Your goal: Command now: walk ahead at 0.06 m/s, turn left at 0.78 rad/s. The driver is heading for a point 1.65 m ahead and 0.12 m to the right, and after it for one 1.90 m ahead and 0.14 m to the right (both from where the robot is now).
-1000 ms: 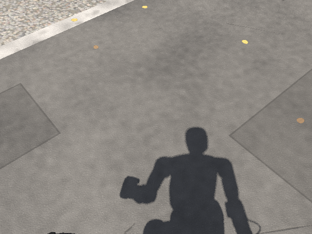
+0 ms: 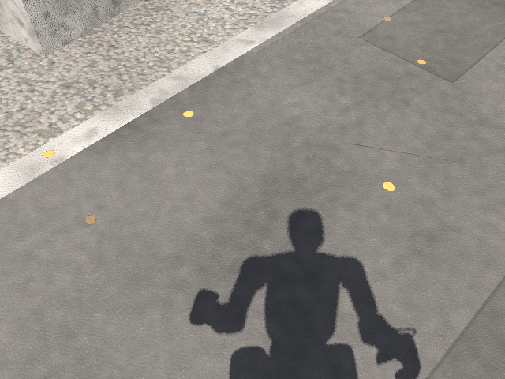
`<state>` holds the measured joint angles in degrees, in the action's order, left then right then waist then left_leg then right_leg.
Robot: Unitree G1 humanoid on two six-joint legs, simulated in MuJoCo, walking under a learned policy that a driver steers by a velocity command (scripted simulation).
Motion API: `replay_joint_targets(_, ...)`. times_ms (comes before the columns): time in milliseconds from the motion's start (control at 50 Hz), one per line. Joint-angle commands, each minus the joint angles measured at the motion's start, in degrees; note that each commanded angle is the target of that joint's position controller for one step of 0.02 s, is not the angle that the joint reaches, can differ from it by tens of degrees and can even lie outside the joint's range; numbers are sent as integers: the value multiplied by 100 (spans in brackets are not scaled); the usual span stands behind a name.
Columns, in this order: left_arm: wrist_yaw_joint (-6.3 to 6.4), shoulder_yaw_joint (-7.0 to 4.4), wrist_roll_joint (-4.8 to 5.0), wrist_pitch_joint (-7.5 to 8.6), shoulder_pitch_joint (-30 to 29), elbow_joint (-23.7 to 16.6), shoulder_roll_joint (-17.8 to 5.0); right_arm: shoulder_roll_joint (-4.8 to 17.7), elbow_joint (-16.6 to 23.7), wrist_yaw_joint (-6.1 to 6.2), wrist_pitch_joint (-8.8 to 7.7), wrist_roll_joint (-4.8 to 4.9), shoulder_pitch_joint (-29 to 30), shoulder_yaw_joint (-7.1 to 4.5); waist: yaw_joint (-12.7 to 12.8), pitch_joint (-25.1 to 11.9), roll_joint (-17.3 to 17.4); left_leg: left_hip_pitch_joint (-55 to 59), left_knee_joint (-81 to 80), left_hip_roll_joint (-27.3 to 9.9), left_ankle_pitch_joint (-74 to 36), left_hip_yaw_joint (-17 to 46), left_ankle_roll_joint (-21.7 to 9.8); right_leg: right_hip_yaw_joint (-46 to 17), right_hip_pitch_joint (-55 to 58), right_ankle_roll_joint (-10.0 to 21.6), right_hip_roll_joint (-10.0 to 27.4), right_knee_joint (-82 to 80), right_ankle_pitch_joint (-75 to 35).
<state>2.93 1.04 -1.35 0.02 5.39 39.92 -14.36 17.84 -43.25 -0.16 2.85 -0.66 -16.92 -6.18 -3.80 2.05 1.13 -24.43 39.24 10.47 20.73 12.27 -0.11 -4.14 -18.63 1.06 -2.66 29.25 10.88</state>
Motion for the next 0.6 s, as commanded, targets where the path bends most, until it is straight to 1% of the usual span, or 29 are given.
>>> replay_joint_targets(20, 41, -273, -30, 54, -28, -454, -748, 807, 373, -12, -45, -124, -229, -203, 55, -333, -581, -744, 2140, -525, 813, -604, 205, -1919, 627, 1138, 2204, -1561, -696)
replay_joint_targets(40, 6, -245, -12, 53, -97, -437, -597, 679, 303, -46, 7, -132, -302, -178, -22, -272, -466, -617, 2511, -552, 565, -652, 242, -1295, 527, 1046, 1822, -1405, -1262)
replay_joint_targets(60, -3, -252, -21, 57, -131, -459, -596, 586, 282, -84, 64, -127, -360, -150, -66, -371, -654, -628, 2836, -551, 395, -743, 274, -909, 651, 979, 1577, -1269, -1645)
replay_joint_targets(80, -11, -259, -45, 63, -37, -469, -592, 529, 280, -128, 102, -85, -380, -111, -5, -414, -832, -674, 3046, -522, 384, -833, 321, -651, 744, 1013, 1475, -1151, -2263)
replay_joint_targets(120, -55, -320, -50, 82, 366, -358, -683, 465, 409, -151, 148, -9, -47, -43, 182, -471, -915, -731, 2851, -494, 350, -819, 359, -482, 1019, 1068, 1451, -998, -2795)
replay_joint_targets(160, -75, -388, -32, 93, 694, -235, -799, 414, 507, -151, 176, 7, 245, 26, 349, -526, -1009, -750, 2322, -503, 423, -775, 373, -511, 1381, 1131, 1541, -894, -2898)
replay_joint_targets(220, -130, -463, -32, 76, 814, -146, -950, 281, 545, -133, 196, 28, 461, 151, 448, -632, -1177, -109, 1186, -573, 722, -939, 296, -428, 1352, 1119, 1577, -799, -2639)
replay_joint_targets(240, -161, -483, -42, 60, 822, -123, -999, 237, 556, -119, 196, 54, 526, 194, 485, -649, -1267, 230, 752, -583, 828, -1062, 238, -380, 1229, 1105, 1560, -787, -2545)
replay_joint_targets(260, -189, -507, -55, 36, 873, -79, -1056, 245, 559, -99, 193, 82, 574, 218, 532, -656, -1373, 481, 382, -567, 863, -1186, 188, -384, 1183, 1106, 1554, -762, -2535)
replay_joint_targets(280, -210, -527, -57, 3, 946, -20, -1104, 265, 551, -79, 182, 101, 581, 234, 556, -651, -1450, 671, -13, -559, 784, -1267, 134, -412, 1190, 1108, 1559, -706, -2588)
replay_joint_targets(300, -222, -542, -35, -39, 988, 40, -1133, 246, 504, -62, 159, 104, 505, 256, 500, -635, -1430, 932, -607, -563, 466, -1333, 65, -392, 1161, 1064, 1530, -591, -2654)
replay_joint_targets(320, -225, -545, 18, -80, 995, 91, -1138, 192, 405, -39, 116, 77, 336, 285, 363, -601, -1307, 1374, -1532, -554, -189, -1415, -18, -297, 1002, 926, 1446, -403, -2648)
replay_joint_targets(340, -221, -540, 54, -89, 1139, 160, -1104, 239, 336, -2, 50, 16, 267, 306, 328, -584, -1083, 1942, -2401, -681, -1014, -1237, -106, -217, 653, 653, 1369, -264, -2241)
replay_joint_targets(360, -244, -485, 47, -68, 1379, 148, -848, 508, 353, 25, -24, -74, 288, 287, 460, -747, -344, 2657, -2667, -1508, -1015, -261, -255, 3, 1, 271, 1132, 144, -1081)
replay_joint_targets(380, -248, -331, 74, -37, 1328, -84, -341, 1033, 509, 29, -56, -70, 647, 216, 599, -519, 1071, 2434, -2541, -2835, -2572, 1078, -755, 646, -799, -103, 374, 416, 1105)
replay_joint_targets(400, -199, -333, 72, -135, 1052, 73, -493, 467, 404, 74, -135, -106, 681, 365, 326, -462, 813, 1520, -2395, -2941, -2782, 594, -1138, 263, 21, -113, 598, 720, 1809)
replay_joint_targets(420, -233, -339, 145, -187, 1141, 151, -489, 138, 405, 94, -190, -123, 1032, 492, 553, -235, 765, 1353, -2429, -2624, -2619, 169, -1055, 215, 199, -74, 528, 689, 1591)
replay_joint_targets(440, -253, -396, 150, -195, 1078, 214, -610, 211, 383, 139, -203, -122, 1190, 476, 545, -30, 876, 1331, -2363, -2348, -2599, -165, -897, 273, 102, -56, 389, 806, 1323)
replay_joint_targets(460, -269, -488, 118, -198, 1056, 243, -817, 395, 338, 202, -204, -101, 1107, 421, 494, 22, 1016, 1524, -2220, -2218, -3081, -370, -841, 342, -118, -43, 244, 1147, 1222)
replay_joint_targets(480, -293, -551, 82, -202, 1182, 285, -933, 558, 283, 245, -190, -52, 927, 356, 455, -51, 1044, 1768, -2001, -2259, -3963, -503, -929, 368, -326, -50, 158, 1631, 1372)
replay_joint_targets(500, -310, -579, 83, -211, 1299, 334, -915, 607, 258, 254, -149, -8, 765, 318, 415, -159, 868, 1976, -1869, -2392, -4517, -555, -1056, 391, -525, -85, 98, 2144, 1628)
replay_joint_targets(520, -321, -590, 91, -235, 1330, 338, -854, 575, 252, 260, -110, 13, 663, 303, 378, -205, 670, 2078, -1836, -2545, -4598, -579, -1175, 381, -691, -132, 123, 2582, 1786)
replay_joint_targets(540, -329, -592, 98, -270, 1293, 317, -778, 511, 261, 269, -79, -4, 664, 301, 375, -170, 551, 2090, -1869, -2630, -4339, -622, -1238, 376, -829, -174, 185, 2814, 1844)
replay_joint_targets(560, -341, -589, 95, -307, 1214, 277, -713, 450, 277, 280, -60, -34, 715, 302, 374, -90, 539, 2072, -1919, -2648, -3953, -686, -1245, 392, -935, -209, 254, 2848, 1822)
replay_joint_targets(600, -393, -575, 84, -363, 1027, 173, -617, 393, 295, 296, -54, -77, 795, 290, 331, 16, 656, 2048, -1966, -2621, -3349, -836, -1205, 479, -970, -253, 345, 2563, 1695)
